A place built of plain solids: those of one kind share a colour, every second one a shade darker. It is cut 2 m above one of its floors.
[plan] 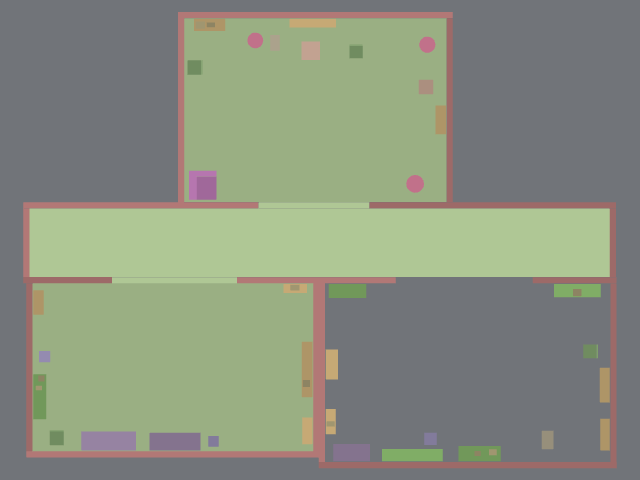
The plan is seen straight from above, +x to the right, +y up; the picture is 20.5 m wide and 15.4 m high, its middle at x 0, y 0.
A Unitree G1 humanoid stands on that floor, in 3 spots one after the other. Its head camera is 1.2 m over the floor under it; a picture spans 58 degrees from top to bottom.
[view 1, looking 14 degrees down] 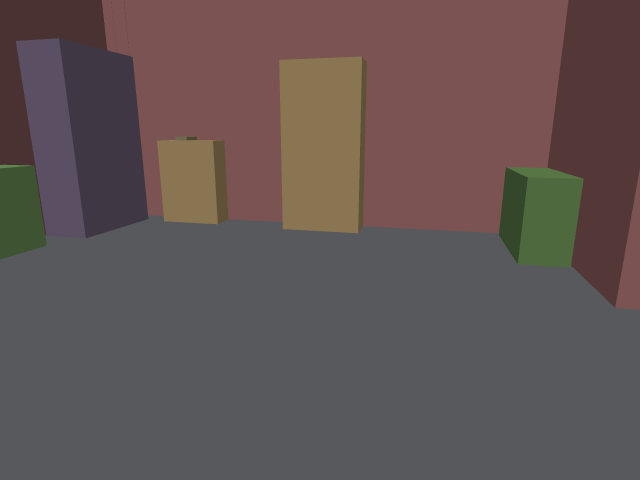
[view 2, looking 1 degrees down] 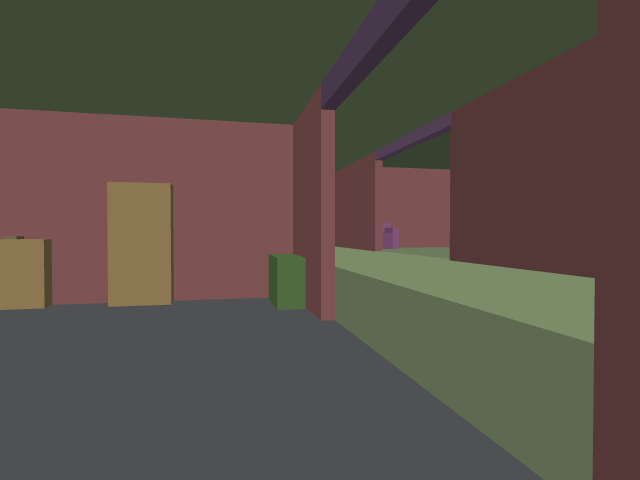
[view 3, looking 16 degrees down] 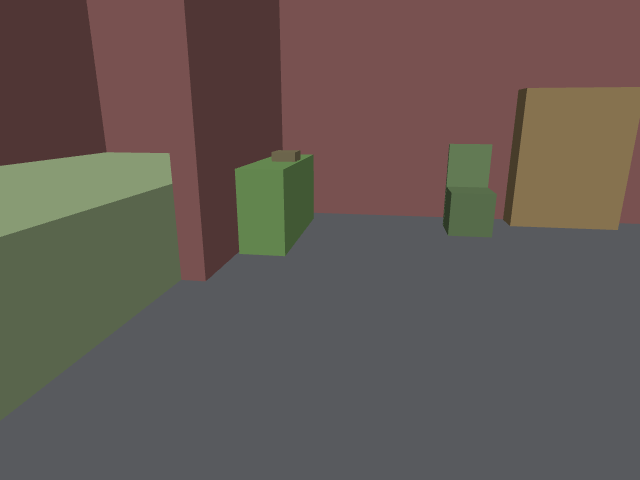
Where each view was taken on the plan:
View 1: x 5.69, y -2.72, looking -166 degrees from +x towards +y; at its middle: ground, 4.96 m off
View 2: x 8.13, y -2.72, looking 167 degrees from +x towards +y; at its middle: wall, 5.90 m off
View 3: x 3.94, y -2.72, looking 9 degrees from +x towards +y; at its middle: ground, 4.35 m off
